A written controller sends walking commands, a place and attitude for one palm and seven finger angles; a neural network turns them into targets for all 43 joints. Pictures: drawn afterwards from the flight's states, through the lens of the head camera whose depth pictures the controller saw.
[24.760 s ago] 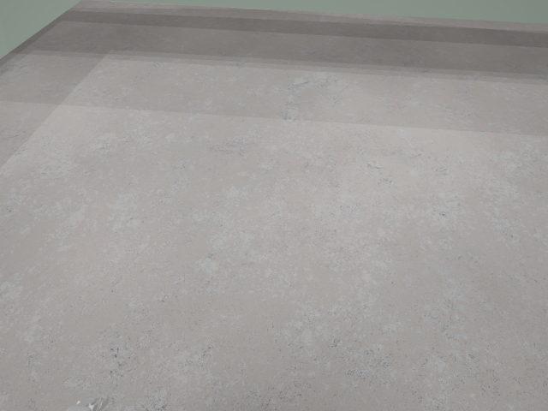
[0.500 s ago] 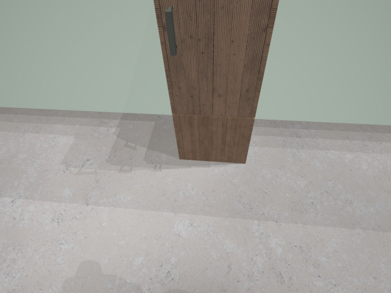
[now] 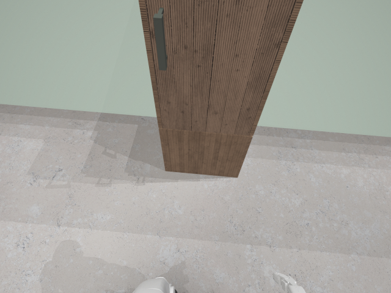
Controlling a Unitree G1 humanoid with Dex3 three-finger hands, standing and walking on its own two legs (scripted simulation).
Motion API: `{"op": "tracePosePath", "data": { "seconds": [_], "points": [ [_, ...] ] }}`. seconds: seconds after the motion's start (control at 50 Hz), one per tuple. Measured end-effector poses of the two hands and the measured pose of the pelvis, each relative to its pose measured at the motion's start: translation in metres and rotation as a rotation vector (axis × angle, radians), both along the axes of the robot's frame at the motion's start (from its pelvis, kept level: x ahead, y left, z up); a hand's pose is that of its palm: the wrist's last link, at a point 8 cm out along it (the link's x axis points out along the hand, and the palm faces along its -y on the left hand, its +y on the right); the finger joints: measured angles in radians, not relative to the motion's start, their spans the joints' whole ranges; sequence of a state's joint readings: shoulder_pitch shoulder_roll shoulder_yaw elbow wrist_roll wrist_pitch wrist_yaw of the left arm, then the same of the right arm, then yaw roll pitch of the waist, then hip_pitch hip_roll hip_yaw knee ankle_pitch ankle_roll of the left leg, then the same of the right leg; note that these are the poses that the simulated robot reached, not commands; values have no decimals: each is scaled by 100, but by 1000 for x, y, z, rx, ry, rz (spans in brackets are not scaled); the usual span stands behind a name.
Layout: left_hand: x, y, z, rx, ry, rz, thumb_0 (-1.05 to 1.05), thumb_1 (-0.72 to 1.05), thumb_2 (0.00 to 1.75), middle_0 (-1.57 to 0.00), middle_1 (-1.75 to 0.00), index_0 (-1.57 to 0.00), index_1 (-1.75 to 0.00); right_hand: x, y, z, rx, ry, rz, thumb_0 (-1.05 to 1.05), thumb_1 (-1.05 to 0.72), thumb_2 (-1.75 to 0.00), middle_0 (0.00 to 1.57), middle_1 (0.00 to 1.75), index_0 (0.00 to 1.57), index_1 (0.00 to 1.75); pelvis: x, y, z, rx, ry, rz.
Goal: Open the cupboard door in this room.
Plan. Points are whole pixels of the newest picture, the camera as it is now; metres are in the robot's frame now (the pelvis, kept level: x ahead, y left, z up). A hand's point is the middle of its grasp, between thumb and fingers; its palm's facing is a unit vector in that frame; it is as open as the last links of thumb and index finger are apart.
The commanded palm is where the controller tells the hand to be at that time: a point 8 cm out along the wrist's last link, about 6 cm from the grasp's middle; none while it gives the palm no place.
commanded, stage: take the last steps up to it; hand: left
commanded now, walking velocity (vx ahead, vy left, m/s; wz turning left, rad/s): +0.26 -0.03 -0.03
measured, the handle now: (162, 40) +0.72 +0.17 +0.10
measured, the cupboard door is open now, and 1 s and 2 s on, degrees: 0 0 0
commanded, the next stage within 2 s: come to a stop and stand still in 0.22 s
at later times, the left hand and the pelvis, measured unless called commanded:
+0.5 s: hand (158, 223) +0.28 +0.13 -0.15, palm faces -0.04 -0.98 -0.22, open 7.4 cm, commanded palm none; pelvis +0.18 -0.05 +0.01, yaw +0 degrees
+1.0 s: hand (108, 252) +0.20 +0.24 -0.17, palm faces +0.05 -0.98 -0.20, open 7.4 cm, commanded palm none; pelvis +0.18 +0.02 +0.03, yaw -1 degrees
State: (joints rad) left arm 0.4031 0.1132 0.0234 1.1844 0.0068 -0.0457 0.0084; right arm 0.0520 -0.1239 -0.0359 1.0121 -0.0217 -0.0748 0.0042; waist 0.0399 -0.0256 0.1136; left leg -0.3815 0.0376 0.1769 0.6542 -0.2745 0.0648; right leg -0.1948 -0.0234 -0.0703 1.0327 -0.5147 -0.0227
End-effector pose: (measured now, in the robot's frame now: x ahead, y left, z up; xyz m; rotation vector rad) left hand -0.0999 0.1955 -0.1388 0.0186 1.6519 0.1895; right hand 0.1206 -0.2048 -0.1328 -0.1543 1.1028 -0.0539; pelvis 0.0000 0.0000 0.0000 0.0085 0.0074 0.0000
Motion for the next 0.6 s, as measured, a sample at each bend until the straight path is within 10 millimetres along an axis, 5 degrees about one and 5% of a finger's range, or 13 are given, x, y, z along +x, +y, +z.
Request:
{"op": "tracePosePath", "data": {
  "seconds": [0.16,0.26,0.34,0.4,0.5,0.6],
  "points": [
    [192,39,13,72,-316,-121,1,91,90,-19,-30,-19,-30,-29,-37,18,-94,167,-136,-3,-96,-89,20,30,21,30,60,1,19,6,13,-12],
    [292,31,24,89,-449,-184,1,91,90,-19,-30,-19,-30,-44,-52,16,-87,317,-172,-1,-94,-89,20,29,20,30,101,-12,20,8,17,-7],
    [353,10,22,96,-500,-240,0,91,90,-19,-30,-19,-30,-43,-61,2,-49,399,-213,0,-93,-89,20,29,20,30,139,-32,9,14,10,-11],
    [376,-7,19,100,-518,-247,0,91,90,-19,-30,-19,-30,-27,-66,-8,-26,437,-218,0,-92,-89,20,29,20,30,160,-43,4,-2,-1,-3],
    [376,-21,21,96,-449,-219,0,90,90,-20,-30,-20,-30,29,-70,-8,-19,398,-189,1,-92,-89,20,29,20,30,179,-46,12,6,-7,4],
    [365,-1,23,132,-398,-158,-1,92,90,-20,-30,-20,-30,96,-68,-6,-32,298,-128,1,-91,-89,20,29,20,30,185,-36,16,8,-2,9]
  ]
}}
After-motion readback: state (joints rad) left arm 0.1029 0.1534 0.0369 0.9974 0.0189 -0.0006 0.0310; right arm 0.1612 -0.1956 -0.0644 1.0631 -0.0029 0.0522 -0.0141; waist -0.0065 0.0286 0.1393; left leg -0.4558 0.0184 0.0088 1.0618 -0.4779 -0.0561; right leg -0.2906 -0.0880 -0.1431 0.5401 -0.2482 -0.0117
